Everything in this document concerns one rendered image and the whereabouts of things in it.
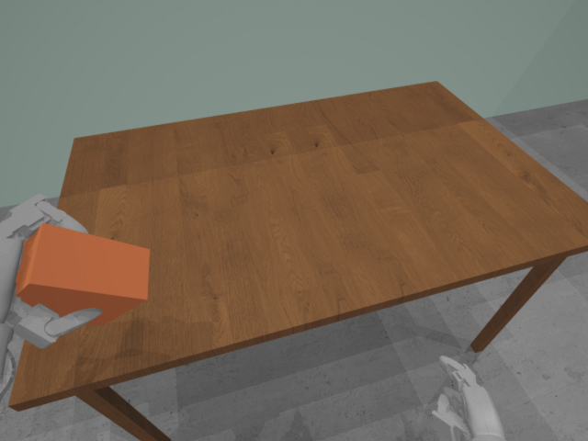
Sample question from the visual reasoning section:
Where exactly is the robot left hand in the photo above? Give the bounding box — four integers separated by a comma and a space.
0, 194, 103, 349

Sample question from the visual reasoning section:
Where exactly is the sponge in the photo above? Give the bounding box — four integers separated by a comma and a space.
15, 223, 150, 326

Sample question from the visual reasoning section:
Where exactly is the table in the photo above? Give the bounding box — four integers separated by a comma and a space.
8, 81, 588, 441

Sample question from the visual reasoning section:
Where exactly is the robot right hand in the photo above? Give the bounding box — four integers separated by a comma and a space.
432, 356, 505, 441

